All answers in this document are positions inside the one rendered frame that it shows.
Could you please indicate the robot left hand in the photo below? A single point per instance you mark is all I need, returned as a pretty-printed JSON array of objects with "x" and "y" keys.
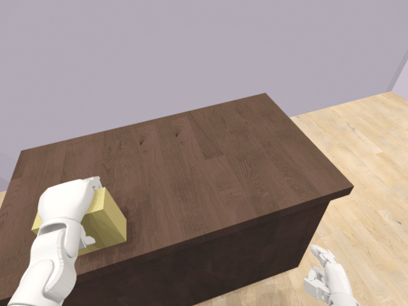
[{"x": 69, "y": 200}]

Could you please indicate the sponge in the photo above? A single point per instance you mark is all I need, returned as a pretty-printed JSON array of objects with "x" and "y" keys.
[{"x": 103, "y": 221}]

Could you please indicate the right robot forearm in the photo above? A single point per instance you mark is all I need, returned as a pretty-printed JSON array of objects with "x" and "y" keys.
[{"x": 342, "y": 299}]

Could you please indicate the left robot forearm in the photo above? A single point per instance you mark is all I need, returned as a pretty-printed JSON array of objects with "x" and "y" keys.
[{"x": 51, "y": 274}]

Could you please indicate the table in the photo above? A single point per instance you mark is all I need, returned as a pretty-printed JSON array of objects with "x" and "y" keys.
[{"x": 215, "y": 199}]

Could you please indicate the robot right hand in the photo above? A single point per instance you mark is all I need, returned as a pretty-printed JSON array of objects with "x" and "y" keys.
[{"x": 321, "y": 284}]

